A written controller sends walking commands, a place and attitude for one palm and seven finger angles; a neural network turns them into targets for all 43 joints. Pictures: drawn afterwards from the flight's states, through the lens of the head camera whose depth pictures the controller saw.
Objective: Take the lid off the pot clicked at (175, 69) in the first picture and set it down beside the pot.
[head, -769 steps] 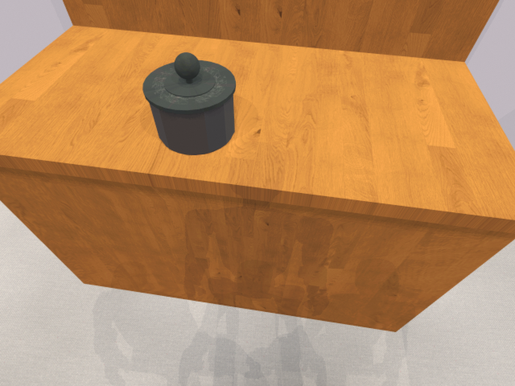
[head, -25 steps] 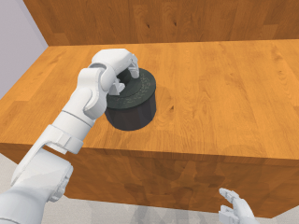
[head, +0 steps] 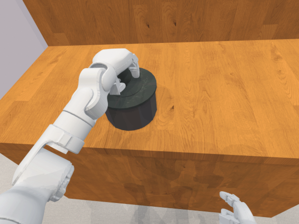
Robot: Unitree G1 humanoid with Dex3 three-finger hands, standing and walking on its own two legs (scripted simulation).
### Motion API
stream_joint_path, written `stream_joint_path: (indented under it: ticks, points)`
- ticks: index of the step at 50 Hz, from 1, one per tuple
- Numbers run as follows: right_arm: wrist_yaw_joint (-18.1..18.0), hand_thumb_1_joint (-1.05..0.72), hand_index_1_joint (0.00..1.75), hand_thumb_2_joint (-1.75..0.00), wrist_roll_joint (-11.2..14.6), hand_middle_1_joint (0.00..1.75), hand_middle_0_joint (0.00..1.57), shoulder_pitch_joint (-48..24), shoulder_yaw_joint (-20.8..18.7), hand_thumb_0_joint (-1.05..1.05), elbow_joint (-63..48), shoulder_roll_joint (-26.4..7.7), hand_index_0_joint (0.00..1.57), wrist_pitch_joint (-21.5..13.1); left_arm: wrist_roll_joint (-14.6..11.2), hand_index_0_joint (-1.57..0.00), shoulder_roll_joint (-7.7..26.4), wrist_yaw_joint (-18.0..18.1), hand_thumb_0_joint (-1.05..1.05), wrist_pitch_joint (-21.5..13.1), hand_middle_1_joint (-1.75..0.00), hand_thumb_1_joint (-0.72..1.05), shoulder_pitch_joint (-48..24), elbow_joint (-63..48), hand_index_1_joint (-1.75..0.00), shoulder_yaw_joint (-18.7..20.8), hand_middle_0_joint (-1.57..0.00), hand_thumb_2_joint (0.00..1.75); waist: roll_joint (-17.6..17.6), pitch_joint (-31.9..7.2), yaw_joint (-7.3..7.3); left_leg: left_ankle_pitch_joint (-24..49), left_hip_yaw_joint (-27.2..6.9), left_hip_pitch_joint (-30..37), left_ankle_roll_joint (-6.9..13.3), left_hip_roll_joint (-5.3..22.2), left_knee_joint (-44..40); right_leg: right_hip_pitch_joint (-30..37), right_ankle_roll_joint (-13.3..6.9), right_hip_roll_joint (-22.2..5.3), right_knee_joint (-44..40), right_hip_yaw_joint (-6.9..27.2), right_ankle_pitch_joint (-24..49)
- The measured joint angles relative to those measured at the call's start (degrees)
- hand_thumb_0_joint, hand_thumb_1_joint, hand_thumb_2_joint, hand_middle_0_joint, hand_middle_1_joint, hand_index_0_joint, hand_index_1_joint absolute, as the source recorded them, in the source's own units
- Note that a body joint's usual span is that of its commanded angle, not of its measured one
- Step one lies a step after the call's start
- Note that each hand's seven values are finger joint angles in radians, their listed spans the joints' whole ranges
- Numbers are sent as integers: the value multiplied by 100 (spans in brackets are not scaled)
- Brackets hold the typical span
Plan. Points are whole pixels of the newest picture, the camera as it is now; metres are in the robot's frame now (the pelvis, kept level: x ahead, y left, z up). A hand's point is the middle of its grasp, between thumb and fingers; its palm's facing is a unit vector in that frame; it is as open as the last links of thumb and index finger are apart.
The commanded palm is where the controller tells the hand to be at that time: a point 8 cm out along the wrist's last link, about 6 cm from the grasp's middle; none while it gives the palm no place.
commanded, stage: lift the lid straight up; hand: left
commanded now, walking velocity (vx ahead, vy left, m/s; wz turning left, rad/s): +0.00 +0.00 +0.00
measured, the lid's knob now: (123, 75) +0.47 +0.08 +0.17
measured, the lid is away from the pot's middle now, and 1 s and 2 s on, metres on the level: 0.00 0.00 0.03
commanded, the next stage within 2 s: none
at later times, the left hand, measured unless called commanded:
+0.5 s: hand (118, 76) +0.43 +0.08 +0.20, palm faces -0.17 +0.01 -0.99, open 7.3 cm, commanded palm +0.40 +0.09 +0.28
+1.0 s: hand (115, 61) +0.43 +0.08 +0.24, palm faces -0.10 +0.01 -0.99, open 7.3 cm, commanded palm +0.40 +0.09 +0.32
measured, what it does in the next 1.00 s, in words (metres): stands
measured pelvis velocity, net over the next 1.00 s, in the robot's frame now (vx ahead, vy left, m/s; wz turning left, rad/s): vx -0.01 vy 0.00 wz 0.00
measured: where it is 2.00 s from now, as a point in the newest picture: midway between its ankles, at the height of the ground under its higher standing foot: outside the picture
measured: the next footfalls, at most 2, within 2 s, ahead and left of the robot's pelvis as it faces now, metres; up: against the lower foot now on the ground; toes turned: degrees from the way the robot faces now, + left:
none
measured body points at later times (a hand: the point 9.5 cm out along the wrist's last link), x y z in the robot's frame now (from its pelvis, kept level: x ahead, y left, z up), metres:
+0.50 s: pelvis +0.00 +0.00 +0.00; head +0.02 -0.05 +0.45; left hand +0.43 +0.08 +0.25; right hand +0.18 -0.23 -0.12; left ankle +0.01 +0.10 -0.74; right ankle -0.02 -0.13 -0.74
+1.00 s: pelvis -0.01 +0.00 +0.00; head +0.01 -0.05 +0.45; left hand +0.43 +0.08 +0.29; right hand +0.17 -0.23 -0.12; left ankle +0.01 +0.10 -0.74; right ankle -0.02 -0.13 -0.74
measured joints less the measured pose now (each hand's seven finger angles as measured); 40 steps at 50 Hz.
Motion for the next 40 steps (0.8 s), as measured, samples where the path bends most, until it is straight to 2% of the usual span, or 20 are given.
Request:
stream_joint_path:
  ticks: [16,29,40]
  points:
    - [-2,-91,30,-90,-20,30,19,-29,-25,2,24,-5,20,-114,-21,-80,74,-102,0,36,-62,13,-127,-51,-67,-201,-74,114,38,51,11,14,-38,52,-6,-5,-30,67,-11,-3,-36,-37,4]
    - [39,-91,30,-90,-49,30,19,-82,-18,2,93,-16,20,-251,-201,-84,184,-323,1,-67,-64,11,-198,-419,-67,-161,-76,110,116,75,97,59,-62,123,-6,-23,-105,135,-5,-18,-83,-59,24]
    - [-19,-91,30,-90,-49,30,20,-148,37,2,72,-12,20,-282,-164,-84,201,-371,1,-122,-63,9,-562,-187,-68,-121,-78,112,72,73,87,120,-33,111,-10,-16,-137,91,-10,-12,-71,-28,73]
